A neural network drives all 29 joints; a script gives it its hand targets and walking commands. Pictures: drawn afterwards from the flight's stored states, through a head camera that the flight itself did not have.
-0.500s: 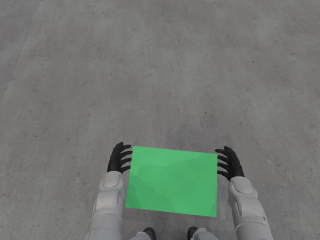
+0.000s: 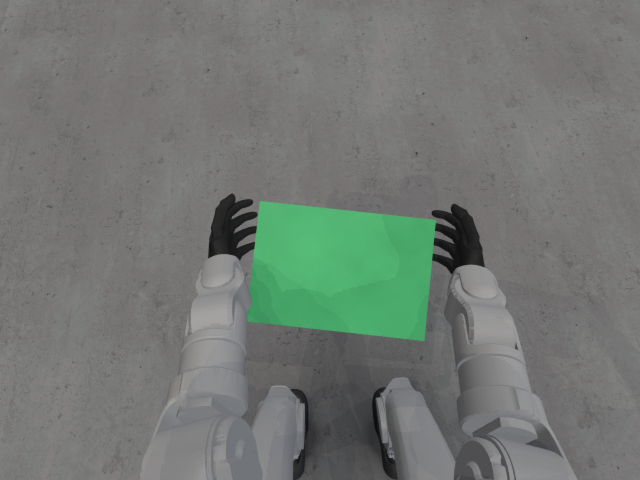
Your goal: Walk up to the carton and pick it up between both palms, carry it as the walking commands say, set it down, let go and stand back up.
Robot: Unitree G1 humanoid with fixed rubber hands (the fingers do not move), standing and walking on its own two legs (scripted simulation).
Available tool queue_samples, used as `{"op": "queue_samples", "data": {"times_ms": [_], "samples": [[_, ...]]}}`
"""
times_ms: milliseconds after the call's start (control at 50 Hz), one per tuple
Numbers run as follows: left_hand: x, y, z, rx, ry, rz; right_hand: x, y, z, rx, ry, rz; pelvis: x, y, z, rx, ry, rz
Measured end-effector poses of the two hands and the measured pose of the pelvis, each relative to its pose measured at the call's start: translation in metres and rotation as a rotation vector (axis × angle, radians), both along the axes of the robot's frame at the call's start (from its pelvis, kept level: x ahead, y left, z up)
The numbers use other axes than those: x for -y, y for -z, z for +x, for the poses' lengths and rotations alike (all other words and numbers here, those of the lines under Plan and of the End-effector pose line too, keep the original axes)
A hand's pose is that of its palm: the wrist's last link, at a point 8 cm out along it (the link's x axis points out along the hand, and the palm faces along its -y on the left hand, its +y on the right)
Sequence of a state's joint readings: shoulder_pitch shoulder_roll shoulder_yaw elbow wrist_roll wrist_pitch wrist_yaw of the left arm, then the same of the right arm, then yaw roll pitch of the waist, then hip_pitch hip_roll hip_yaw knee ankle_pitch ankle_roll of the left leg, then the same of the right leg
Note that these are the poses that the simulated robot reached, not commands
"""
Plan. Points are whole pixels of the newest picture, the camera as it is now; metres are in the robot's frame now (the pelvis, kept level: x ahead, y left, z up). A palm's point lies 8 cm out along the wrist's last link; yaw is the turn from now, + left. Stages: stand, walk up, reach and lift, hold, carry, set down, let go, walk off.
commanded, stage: set down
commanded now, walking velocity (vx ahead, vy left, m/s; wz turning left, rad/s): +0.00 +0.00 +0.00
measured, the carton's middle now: (337, 267) +0.42 -0.01 -0.16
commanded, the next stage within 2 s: none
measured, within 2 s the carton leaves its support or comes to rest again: neither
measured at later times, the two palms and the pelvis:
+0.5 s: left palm (242, 257) +0.44 +0.13 -0.15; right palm (439, 273) +0.39 -0.17 -0.17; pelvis +0.01 +0.00 -0.07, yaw +0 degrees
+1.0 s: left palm (256, 262) +0.46 +0.13 -0.23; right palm (429, 278) +0.41 -0.18 -0.25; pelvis -0.01 +0.00 -0.14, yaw +2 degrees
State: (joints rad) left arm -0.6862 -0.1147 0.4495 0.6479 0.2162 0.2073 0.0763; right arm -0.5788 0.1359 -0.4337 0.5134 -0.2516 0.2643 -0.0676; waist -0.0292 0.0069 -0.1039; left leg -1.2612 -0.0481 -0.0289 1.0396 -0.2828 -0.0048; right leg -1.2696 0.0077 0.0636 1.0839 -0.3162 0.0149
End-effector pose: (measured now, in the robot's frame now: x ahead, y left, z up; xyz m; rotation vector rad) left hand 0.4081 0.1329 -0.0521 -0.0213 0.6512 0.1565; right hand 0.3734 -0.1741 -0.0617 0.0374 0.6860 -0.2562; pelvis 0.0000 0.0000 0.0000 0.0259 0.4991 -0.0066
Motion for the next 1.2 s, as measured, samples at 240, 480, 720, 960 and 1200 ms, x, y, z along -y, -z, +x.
{"op": "queue_samples", "data": {"times_ms": [240,480,720,960,1200], "samples": [[0.000,0.056,0.015,-0.042,0.013,0.007,0.001,0.059,0.012,-0.055,-0.002,0.006,0.002,0.036,0.006,-0.145,0.000,0.003],[-0.001,0.094,0.030,-0.028,0.029,0.028,-0.004,0.101,0.021,-0.065,0.005,-0.015,-0.002,0.069,0.011,-0.244,-0.008,-0.004],[0.004,0.135,0.038,-0.014,0.045,0.034,0.000,0.143,0.024,-0.061,-0.005,-0.045,-0.004,0.106,-0.001,-0.298,-0.017,-0.009],[0.005,0.173,0.048,-0.021,0.060,0.068,0.002,0.182,0.035,-0.066,-0.017,-0.040,0.000,0.139,-0.011,-0.342,-0.025,-0.002],[0.008,0.212,0.056,-0.034,0.078,0.080,0.006,0.219,0.043,-0.070,-0.020,-0.044,0.001,0.166,-0.012,-0.383,-0.027,-0.001]]}}
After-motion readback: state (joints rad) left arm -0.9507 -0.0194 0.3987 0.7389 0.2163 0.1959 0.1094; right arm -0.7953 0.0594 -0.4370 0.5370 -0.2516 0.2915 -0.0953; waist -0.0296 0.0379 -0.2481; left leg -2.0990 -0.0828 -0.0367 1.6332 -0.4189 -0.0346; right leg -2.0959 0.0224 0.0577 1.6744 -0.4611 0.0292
